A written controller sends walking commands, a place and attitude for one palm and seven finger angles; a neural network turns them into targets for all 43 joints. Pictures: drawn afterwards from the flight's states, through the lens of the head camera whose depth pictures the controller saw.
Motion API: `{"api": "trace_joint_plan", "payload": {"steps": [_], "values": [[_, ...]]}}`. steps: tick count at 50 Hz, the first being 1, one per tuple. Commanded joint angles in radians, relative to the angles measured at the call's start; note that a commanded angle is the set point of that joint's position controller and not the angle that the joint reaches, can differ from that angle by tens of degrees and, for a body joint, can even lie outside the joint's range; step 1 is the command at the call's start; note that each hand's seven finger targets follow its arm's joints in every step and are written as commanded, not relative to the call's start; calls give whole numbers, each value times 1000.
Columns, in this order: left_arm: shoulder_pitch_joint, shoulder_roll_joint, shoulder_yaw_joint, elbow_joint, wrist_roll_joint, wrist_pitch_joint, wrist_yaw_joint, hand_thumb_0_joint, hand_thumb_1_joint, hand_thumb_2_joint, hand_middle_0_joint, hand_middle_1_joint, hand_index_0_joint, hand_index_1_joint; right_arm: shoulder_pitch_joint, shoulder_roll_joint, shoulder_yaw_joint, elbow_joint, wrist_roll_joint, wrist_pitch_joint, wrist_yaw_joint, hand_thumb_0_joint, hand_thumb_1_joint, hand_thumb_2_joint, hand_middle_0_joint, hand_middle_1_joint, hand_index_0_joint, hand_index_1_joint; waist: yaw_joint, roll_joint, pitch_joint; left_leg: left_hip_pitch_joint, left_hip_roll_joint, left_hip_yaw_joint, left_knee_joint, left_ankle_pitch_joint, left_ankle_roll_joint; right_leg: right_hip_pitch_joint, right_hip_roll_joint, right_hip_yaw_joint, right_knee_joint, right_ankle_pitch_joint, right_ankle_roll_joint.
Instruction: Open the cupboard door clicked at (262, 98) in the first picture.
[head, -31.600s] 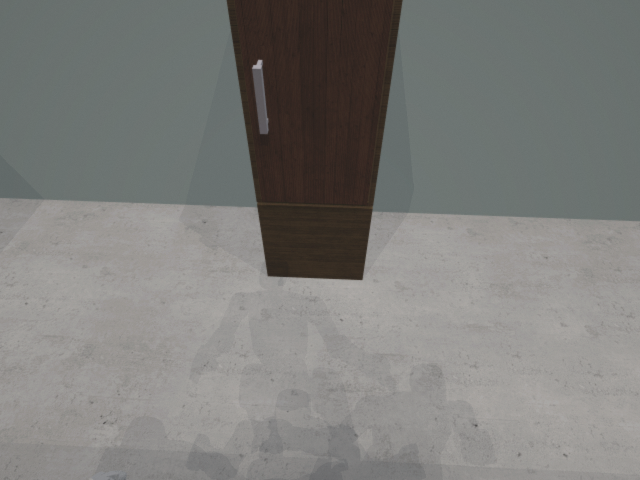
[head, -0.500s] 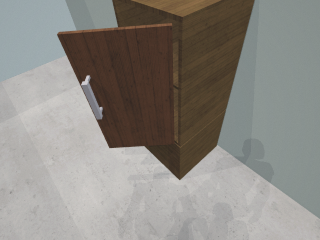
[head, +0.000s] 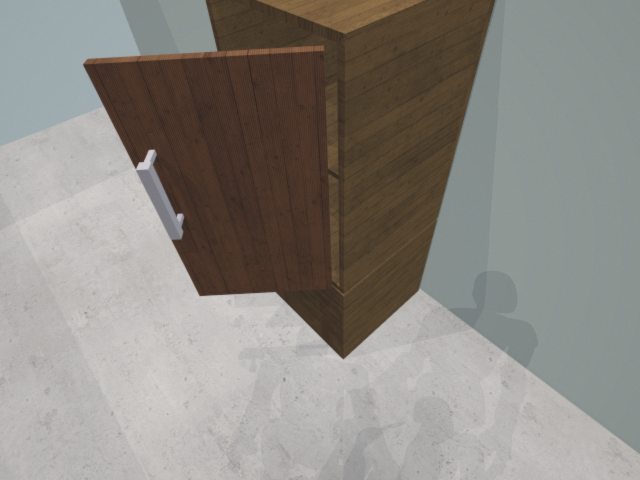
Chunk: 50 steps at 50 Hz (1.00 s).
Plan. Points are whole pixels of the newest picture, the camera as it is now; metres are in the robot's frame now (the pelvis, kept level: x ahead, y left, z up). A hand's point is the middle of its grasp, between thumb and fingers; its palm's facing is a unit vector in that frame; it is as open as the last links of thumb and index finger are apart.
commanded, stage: come to a stop and stand still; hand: left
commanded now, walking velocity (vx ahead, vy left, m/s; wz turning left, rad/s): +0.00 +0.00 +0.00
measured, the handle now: (164, 196) +0.57 +0.31 +0.01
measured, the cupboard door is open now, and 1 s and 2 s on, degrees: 50 50 50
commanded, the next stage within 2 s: look again from close up in 0.16 s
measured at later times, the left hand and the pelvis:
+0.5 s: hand out of the picture +0.01 +0.18 -0.17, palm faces +0.04 -0.98 -0.22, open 7.3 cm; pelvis +0.01 +0.00 +0.00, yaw +0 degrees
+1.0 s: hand out of the picture +0.02 +0.19 -0.17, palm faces +0.08 -0.97 -0.21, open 7.3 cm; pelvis +0.01 +0.02 +0.00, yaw +2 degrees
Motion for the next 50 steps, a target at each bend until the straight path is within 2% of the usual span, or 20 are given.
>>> {"api": "trace_joint_plan", "payload": {"steps": [1,10,16,18,19,21,25,27,30,39,42,43,45,46,48,49,50], "values": [[52,115,16,-32,-4,-13,5,0,900,900,-200,-300,-200,-300,82,-64,-14,-19,5,-11,-5,0,-900,-900,200,300,200,300,3,-52,31,-54,38,-51,-51,65,51,19,-151,177,-130,185,15],[69,105,15,-22,-2,-15,6,0,900,900,-200,-300,-200,-300,64,-62,-16,-22,7,-15,-11,0,-900,-900,200,300,200,300,4,-47,28,-28,52,-53,-64,110,52,31,-141,161,-114,265,18],[74,99,13,-19,-1,-12,5,0,900,900,-200,-300,-200,-300,53,-69,-16,-23,7,-15,-12,0,-900,-900,200,300,200,300,6,-38,50,-34,52,-59,-70,102,54,16,-138,160,-120,227,19],[79,100,14,-19,-1,-13,5,0,900,900,-200,-300,-200,-300,50,-70,-16,-24,6,-15,-11,0,-900,-900,200,300,200,300,7,-57,40,-33,50,-56,-69,96,55,24,-143,164,-124,228,20],[83,98,14,-18,-2,-14,5,0,900,900,-200,-300,-200,-300,49,-72,-16,-24,6,-16,-12,0,-900,-900,200,300,200,300,7,-46,28,-22,50,-59,-69,107,55,26,-141,166,-119,241,18],[78,98,13,-20,-2,-12,5,0,900,900,-200,-300,-200,-300,49,-72,-16,-22,7,-17,-12,0,-900,-900,200,300,200,300,8,-36,35,-26,53,-59,-71,117,56,29,-138,153,-111,249,20],[85,96,14,-20,-1,-14,6,0,900,900,-200,-300,-200,-300,48,-67,-16,-21,7,-17,-12,0,-900,-900,200,300,200,300,8,-57,27,-21,55,-59,-71,121,57,38,-139,155,-108,268,19],[85,99,15,-20,-2,-14,6,0,900,900,-200,-300,-200,-300,47,-70,-16,-19,7,-18,-12,0,-900,-900,200,300,200,300,11,-40,30,-25,54,-59,-71,127,56,39,-142,152,-103,276,19],[81,95,14,-19,-1,-12,6,0,900,900,-200,-300,-200,-300,48,-64,-15,-15,7,-18,-13,0,-900,-900,200,300,200,300,12,-45,48,-32,57,-64,-78,123,59,34,-138,146,-104,256,18],[82,94,15,-20,-2,-11,5,0,900,900,-200,-300,-200,-300,54,-66,-16,-8,5,-19,-13,0,-900,-900,200,300,200,300,15,-34,39,-30,55,-64,-79,120,60,35,-141,146,-102,236,16],[80,97,15,-21,-2,-12,6,0,900,900,-200,-300,-200,-300,57,-65,-17,-7,6,-19,-12,0,-900,-900,200,300,200,300,14,-47,37,-30,55,-68,-76,131,61,42,-142,145,-99,253,17],[87,97,16,-22,-1,-12,6,0,900,900,-200,-300,-200,-300,60,-70,-16,-7,5,-17,-11,0,-900,-900,200,300,200,300,17,-40,34,-37,49,-63,-69,94,62,49,-149,150,-101,212,14],[95,114,26,-29,4,-9,6,0,900,900,-200,-300,-200,-300,62,-66,-18,-14,4,-8,-5,0,-900,-900,200,300,200,300,25,-64,56,-88,26,-49,-34,3,61,52,-170,173,-111,81,0],[104,126,34,-33,5,-5,5,0,900,900,-200,-300,-200,-300,58,-66,-20,-22,3,-2,-1,0,-900,-900,200,300,200,300,33,-78,71,-134,7,-37,8,-49,59,57,-195,208,-134,-6,-12],[139,164,57,-39,7,3,6,0,900,900,-200,-300,-200,-300,39,-59,-26,-48,2,11,5,0,-900,-900,200,300,200,300,52,-175,85,-238,-28,-9,165,-141,52,76,-292,330,-236,-177,-64],[159,165,67,-46,10,4,7,0,900,900,-200,-300,-200,-300,12,-63,-29,-67,0,13,7,0,-900,-900,200,300,200,300,67,-213,98,-306,-22,-28,261,-196,54,86,-339,393,-272,-178,-103],[176,163,73,-50,13,5,10,0,900,900,-200,-300,-200,-300,-10,-68,-33,-87,1,14,8,0,-900,-900,200,300,200,300,78,-194,106,-359,-11,-48,342,-234,56,99,-384,433,-286,-170,-140]]}}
